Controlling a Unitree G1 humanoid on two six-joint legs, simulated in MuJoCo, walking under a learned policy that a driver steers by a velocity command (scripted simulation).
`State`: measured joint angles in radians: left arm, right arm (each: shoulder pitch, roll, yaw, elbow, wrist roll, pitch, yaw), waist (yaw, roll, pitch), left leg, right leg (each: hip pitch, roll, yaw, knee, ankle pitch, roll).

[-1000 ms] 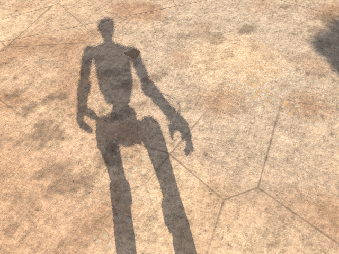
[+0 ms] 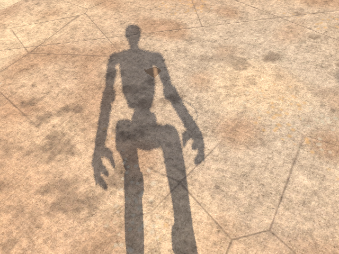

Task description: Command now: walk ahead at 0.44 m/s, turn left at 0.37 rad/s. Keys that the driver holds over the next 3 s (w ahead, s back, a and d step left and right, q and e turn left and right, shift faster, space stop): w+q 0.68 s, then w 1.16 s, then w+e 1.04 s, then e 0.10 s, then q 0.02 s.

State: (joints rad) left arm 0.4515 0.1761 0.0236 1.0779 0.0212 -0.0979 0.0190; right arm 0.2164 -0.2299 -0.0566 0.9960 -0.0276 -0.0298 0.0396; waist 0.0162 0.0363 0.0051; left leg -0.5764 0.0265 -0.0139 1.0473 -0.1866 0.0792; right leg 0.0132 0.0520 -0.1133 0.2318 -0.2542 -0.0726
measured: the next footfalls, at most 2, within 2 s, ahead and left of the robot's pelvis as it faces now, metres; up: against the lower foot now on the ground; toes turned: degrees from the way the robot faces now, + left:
left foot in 0.26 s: +0.29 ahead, +0.08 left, +0.00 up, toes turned +13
right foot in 0.80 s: +0.66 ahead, +0.04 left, +0.00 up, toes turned +27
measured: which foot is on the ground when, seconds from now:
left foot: up 0.00-0.24, down 0.26-0.80, up 0.82-1.00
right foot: down 0.00-0.26, up 0.28-0.78, down 0.80-1.00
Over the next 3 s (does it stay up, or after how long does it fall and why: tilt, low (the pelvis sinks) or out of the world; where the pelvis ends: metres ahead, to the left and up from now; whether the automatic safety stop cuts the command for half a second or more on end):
stays up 1.49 0.49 -0.03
